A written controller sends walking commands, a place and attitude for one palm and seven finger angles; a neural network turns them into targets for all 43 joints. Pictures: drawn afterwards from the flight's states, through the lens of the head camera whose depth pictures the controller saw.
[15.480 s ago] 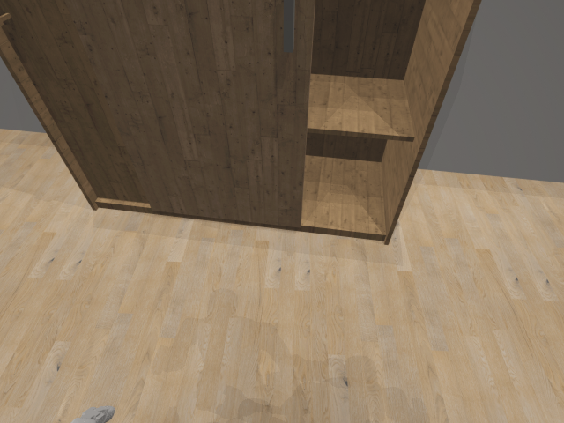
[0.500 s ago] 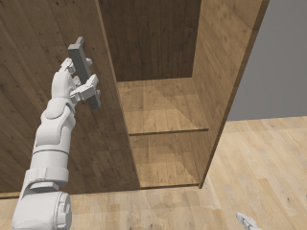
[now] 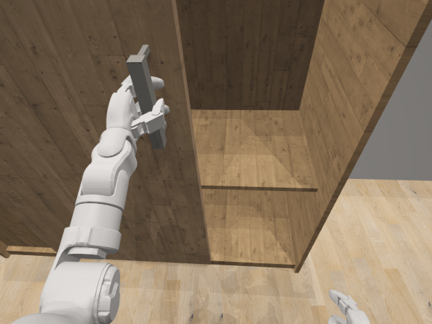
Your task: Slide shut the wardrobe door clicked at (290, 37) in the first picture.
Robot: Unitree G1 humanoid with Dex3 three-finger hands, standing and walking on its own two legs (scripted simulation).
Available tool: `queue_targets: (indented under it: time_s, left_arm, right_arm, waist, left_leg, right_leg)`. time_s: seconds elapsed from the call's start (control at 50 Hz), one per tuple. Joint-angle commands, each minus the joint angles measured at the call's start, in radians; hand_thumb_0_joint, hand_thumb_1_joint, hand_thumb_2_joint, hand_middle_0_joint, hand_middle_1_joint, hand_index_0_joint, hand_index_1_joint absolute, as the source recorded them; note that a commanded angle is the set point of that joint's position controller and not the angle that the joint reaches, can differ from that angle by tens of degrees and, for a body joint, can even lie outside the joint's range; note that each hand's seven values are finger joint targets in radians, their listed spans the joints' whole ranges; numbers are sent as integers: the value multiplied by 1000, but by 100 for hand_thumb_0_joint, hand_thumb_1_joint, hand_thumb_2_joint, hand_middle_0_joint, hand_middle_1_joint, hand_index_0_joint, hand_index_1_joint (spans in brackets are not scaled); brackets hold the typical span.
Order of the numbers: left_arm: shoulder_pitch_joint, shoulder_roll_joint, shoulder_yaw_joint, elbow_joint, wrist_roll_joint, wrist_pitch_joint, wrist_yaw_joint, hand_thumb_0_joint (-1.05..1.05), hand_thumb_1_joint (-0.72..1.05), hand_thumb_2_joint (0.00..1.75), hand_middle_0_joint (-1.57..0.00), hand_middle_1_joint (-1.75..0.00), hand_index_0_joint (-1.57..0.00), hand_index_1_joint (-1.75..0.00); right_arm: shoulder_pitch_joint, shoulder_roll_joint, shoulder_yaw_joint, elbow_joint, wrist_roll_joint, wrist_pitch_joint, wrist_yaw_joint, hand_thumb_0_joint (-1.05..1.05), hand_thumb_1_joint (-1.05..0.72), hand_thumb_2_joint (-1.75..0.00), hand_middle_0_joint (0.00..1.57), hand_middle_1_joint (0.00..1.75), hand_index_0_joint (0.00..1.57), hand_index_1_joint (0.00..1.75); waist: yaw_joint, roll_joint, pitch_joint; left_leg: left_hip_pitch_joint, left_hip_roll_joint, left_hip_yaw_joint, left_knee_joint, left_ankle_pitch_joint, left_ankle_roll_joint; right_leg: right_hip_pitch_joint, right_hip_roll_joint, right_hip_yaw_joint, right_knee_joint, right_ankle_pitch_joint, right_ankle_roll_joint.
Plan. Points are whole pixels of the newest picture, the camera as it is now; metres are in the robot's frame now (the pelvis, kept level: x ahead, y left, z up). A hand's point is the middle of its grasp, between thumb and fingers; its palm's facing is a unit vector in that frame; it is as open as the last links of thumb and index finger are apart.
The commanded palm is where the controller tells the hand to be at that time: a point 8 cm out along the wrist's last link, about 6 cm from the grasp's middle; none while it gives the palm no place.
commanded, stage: tug the door sideways, standing still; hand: left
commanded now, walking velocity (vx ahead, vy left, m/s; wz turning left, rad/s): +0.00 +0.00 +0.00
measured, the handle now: (152, 100) +0.47 +0.15 +0.19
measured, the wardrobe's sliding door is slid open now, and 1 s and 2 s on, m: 0.38 0.38 0.28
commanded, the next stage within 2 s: step sideways, sliding the door along in 0.58 s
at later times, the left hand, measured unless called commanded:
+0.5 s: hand (160, 116) +0.42 +0.12 +0.19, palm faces +0.09 -0.99 -0.05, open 6.1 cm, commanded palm +0.39 +0.12 +0.20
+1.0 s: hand (160, 117) +0.42 +0.12 +0.19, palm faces +0.15 -0.97 -0.19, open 6.4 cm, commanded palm +0.40 +0.14 +0.20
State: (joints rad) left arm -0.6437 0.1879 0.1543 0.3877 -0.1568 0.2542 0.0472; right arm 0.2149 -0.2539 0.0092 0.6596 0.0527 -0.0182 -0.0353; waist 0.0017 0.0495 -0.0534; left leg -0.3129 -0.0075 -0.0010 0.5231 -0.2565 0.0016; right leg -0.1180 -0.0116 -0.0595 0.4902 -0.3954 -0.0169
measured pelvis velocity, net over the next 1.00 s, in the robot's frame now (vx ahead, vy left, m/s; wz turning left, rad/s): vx -0.05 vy -0.02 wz -0.02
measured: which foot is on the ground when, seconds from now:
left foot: down 0.00-1.00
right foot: down 0.00-1.00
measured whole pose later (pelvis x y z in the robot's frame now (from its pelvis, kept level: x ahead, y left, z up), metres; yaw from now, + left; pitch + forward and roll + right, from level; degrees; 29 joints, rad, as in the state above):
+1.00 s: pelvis -0.05 -0.02 -0.01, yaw -1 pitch +0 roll -2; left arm -0.86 0.32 0.14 0.68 -0.11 -0.05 0.09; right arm 0.27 -0.26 0.01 0.68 0.05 -0.02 -0.05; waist -0.01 0.13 0.13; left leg -0.42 0.08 -0.04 0.70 -0.28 -0.01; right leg -0.20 0.08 -0.05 0.60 -0.40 -0.06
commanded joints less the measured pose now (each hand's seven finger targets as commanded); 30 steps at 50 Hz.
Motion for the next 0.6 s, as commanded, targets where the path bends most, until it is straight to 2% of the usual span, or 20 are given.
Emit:
queue_targets:
  time_s: [0.0, 0.06, 0.1, 0.12, 0.14, 0.18, 0.2, 0.24, 0.28, 0.3, 0.36, 0.38, 0.42, 0.46, 0.5, 0.58]
  left_arm:
    - [-570, -26, -149, -238, -10, -103, -50, 0, 90, 90, -45, -140, -45, -140]
    - [-620, -62, -175, -229, -13, -117, -54, 0, 90, 90, -45, -140, -45, -140]
    - [-625, -83, -202, -193, -9, -127, -52, 0, 90, 90, -45, -140, -45, -140]
    - [-658, -98, -213, -203, -9, -138, -52, 0, 90, 90, -45, -140, -45, -140]
    - [-670, -112, -220, -177, -12, -142, -50, 0, 90, 90, -45, -140, -45, -140]
    - [-710, -141, -245, -181, -9, -158, -43, 0, 90, 90, -45, -140, -45, -140]
    - [-716, -138, -249, -162, -6, -164, -36, 0, 90, 90, -45, -140, -45, -140]
    - [-731, -137, -242, -138, -7, -171, -37, 0, 90, 90, -45, -140, -45, -140]
    - [-737, -146, -245, -107, -11, -173, -40, 0, 90, 90, -45, -140, -45, -140]
    - [-736, -135, -243, -95, -9, -178, -38, 0, 90, 90, -45, -140, -45, -140]
    - [-782, -141, -244, -74, -10, -189, -38, 0, 90, 90, -45, -140, -45, -140]
    - [-798, -140, -242, -79, -10, -196, -37, 0, 90, 90, -45, -140, -45, -140]
    - [-790, -138, -239, -40, -10, -203, -34, 0, 90, 90, -45, -140, -45, -140]
    - [-821, -140, -245, -38, -8, -214, -32, 0, 90, 90, -45, -140, -45, -140]
    - [-814, -133, -238, -11, -7, -222, -28, 0, 90, 90, -45, -140, -45, -140]
    - [-849, -139, -237, 8, -11, -236, -29, 0, 90, 90, -45, -140, -45, -140]
  right_arm:
    - [-28, -105, -43, -109, -6, -53, -2, 0, -90, -90, 20, 30, 20, 30]
    - [-24, -102, -46, -109, -2, -68, 5, 0, -90, -90, 20, 30, 20, 30]
    - [-20, -102, -46, -100, -2, -73, 7, 0, -90, -90, 20, 30, 20, 30]
    - [-20, -100, -47, -102, -1, -82, 11, 0, -90, -90, 20, 30, 20, 30]
    - [-18, -98, -45, -98, -1, -88, 13, 0, -90, -90, 20, 30, 20, 30]
    - [-10, -97, -47, -91, 0, -104, 19, 0, -90, -90, 20, 30, 20, 30]
    - [-2, -100, -47, -80, -4, -107, 20, 0, -90, -90, 20, 30, 20, 30]
    - [6, -102, -49, -77, -2, -118, 25, 0, -90, -90, 20, 30, 20, 30]
    - [13, -104, -50, -73, -1, -127, 26, 0, -90, -90, 20, 30, 20, 30]
    - [17, -107, -49, -67, -4, -127, 25, 0, -90, -90, 20, 30, 20, 30]
    - [24, -107, -49, -62, 0, -144, 30, 0, -90, -90, 20, 30, 20, 30]
    - [30, -108, -51, -60, -1, -150, 32, 0, -90, -90, 20, 30, 20, 30]
    - [32, -110, -51, -54, 1, -155, 31, 0, -90, -90, 20, 30, 20, 30]
    - [39, -112, -52, -49, 2, -166, 32, 0, -90, -90, 20, 30, 20, 30]
    - [49, -114, -52, -42, -3, -170, 33, 0, -90, -90, 20, 30, 20, 30]
    - [55, -115, -52, -39, 1, -189, 35, 0, -90, -90, 20, 30, 20, 30]
  waist:
    - [-84, -46, -339]
    - [-91, -25, -364]
    - [-94, -51, -342]
    - [-100, -35, -355]
    - [-103, -44, -336]
    - [-109, -4, -356]
    - [-108, -30, -360]
    - [-109, -13, -364]
    - [-112, -41, -361]
    - [-107, -38, -360]
    - [-114, -6, -358]
    - [-116, -8, -370]
    - [-117, -32, -346]
    - [-122, -4, -352]
    - [-119, -21, -344]
    - [-127, -3, -342]
  left_leg:
    - [414, -3, -22, 45, 519, 51]
    - [447, -2, -28, 59, 551, 51]
    - [423, 2, -35, 55, 508, 48]
    - [434, 1, -36, 53, 482, 46]
    - [428, 1, -39, 53, 462, 47]
    - [455, 5, -52, 57, 455, 40]
    - [446, 5, -56, 57, 451, 41]
    - [449, 3, -55, 63, 449, 40]
    - [439, 5, -58, 62, 432, 38]
    - [424, 3, -57, 58, 418, 37]
    - [438, 5, -65, 55, 382, 33]
    - [444, 5, -67, 56, 385, 32]
    - [415, 7, -65, 50, 347, 34]
    - [432, 9, -72, 49, 335, 30]
    - [414, 9, -75, 45, 317, 29]
    - [427, 11, -77, 45, 296, 28]
  right_leg:
    - [-150, 41, 6, -20, 648, -7]
    - [-186, 46, 6, -2, 661, -5]
    - [-192, 46, 4, -9, 608, -9]
    - [-212, 49, 5, -11, 593, -7]
    - [-226, 50, 4, -13, 576, -7]
    - [-256, 51, 2, -7, 538, -10]
    - [-242, 50, 1, -9, 529, -13]
    - [-265, 54, 3, -4, 530, -12]
    - [-271, 56, 0, -1, 519, -11]
    - [-254, 52, 0, -4, 502, -15]
    - [-294, 56, 0, -3, 458, -14]
    - [-295, 57, -1, -1, 457, -14]
    - [-299, 57, 1, -11, 430, -12]
    - [-320, 57, 2, -8, 405, -13]
    - [-307, 54, -2, -10, 379, -16]
    - [-342, 58, 3, -10, 360, -14]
